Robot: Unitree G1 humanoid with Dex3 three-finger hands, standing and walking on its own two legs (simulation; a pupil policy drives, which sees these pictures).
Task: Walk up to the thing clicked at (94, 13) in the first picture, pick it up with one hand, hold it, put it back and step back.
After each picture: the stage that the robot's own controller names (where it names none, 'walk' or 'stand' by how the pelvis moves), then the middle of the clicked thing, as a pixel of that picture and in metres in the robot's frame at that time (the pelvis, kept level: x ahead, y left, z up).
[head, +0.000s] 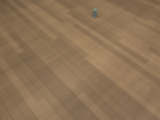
stand; (94, 13) +2.03 -0.25 -0.72
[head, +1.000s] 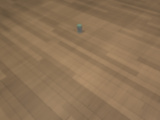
walk; (79, 28) +1.90 +0.10 -0.70
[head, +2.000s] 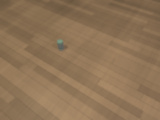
walk; (60, 45) +1.26 +0.27 -0.71
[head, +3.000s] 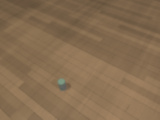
walk; (62, 84) +0.78 +0.22 -0.72
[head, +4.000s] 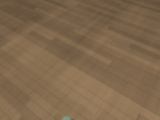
walk; out of the picture +0.45 +0.15 -0.72
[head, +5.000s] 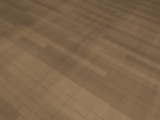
stand; out of the picture +0.32 +0.13 -0.71
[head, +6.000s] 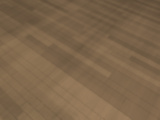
stand; out of the picture +0.33 +0.12 -0.72
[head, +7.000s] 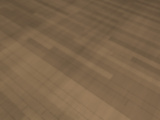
stand; out of the picture +0.31 +0.13 -0.73
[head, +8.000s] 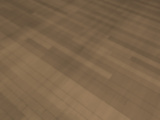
stand; out of the picture +0.30 +0.14 -0.73
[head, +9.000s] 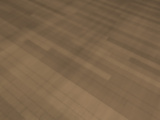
stand; out of the picture +0.30 +0.14 -0.73
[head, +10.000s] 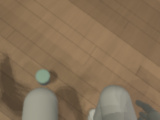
go down; (43, 77) +0.39 +0.14 -0.39
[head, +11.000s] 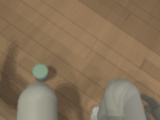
go down; (41, 73) +0.40 +0.15 -0.32
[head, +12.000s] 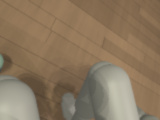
close in; out of the picture +0.40 +0.19 -0.23
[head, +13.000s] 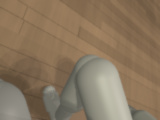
close; out of the picture +0.40 +0.20 -0.23
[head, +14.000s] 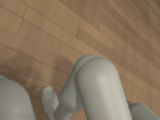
lift; out of the picture +0.39 +0.20 -0.23
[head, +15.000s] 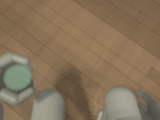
lift; (20, 82) +0.32 +0.19 -0.04
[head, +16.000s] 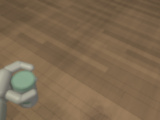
hold; (26, 90) +0.32 +0.18 +0.04
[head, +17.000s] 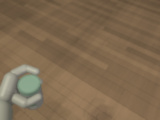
hold; (31, 92) +0.31 +0.17 +0.02
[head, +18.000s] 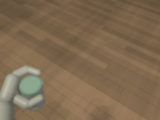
hold; (33, 93) +0.31 +0.16 +0.01
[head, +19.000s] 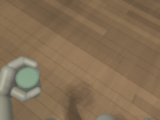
crouch; (30, 84) +0.35 +0.16 -0.05
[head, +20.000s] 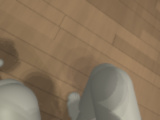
lower; out of the picture +0.40 +0.21 -0.18
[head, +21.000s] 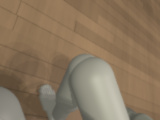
lower; out of the picture +0.41 +0.23 -0.23
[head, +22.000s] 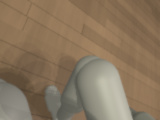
lower; out of the picture +0.41 +0.24 -0.22
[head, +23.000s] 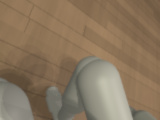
lower; out of the picture +0.40 +0.23 -0.22
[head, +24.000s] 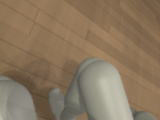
lower; out of the picture +0.40 +0.22 -0.21
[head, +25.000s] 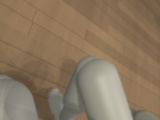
open; out of the picture +0.38 +0.19 -0.23
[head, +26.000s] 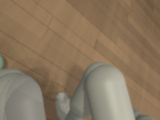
stand; out of the picture +0.37 +0.18 -0.24
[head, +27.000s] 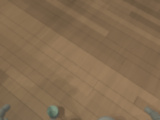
stand; (53, 112) +0.33 +0.13 -0.56
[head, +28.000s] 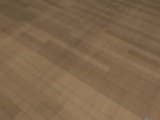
stand; out of the picture +0.31 +0.13 -0.67
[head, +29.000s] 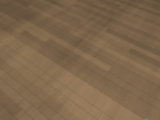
stand; out of the picture +0.31 +0.13 -0.67
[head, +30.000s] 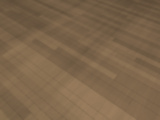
stand; out of the picture +0.32 +0.12 -0.72
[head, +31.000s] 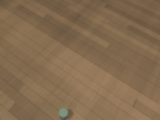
walk; (63, 114) +0.37 +0.08 -0.71
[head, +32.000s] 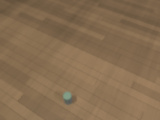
walk; (67, 98) +0.55 +0.13 -0.70
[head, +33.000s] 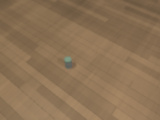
walk; (68, 62) +0.90 +0.13 -0.69
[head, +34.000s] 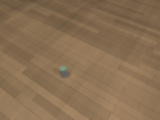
stand; (63, 71) +0.93 +0.16 -0.71
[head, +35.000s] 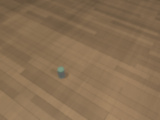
stand; (61, 72) +0.94 +0.17 -0.73
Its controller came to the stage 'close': yes
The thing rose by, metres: 0.73
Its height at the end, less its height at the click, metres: +0.00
